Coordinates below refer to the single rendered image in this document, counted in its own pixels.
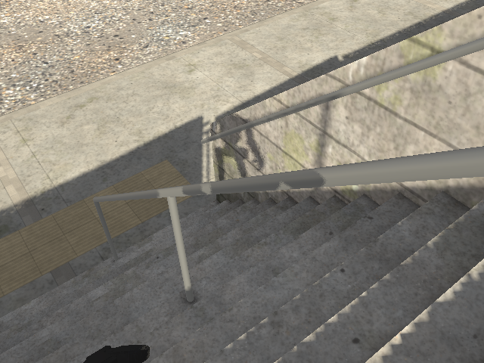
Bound stairs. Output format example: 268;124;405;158
0;191;484;363

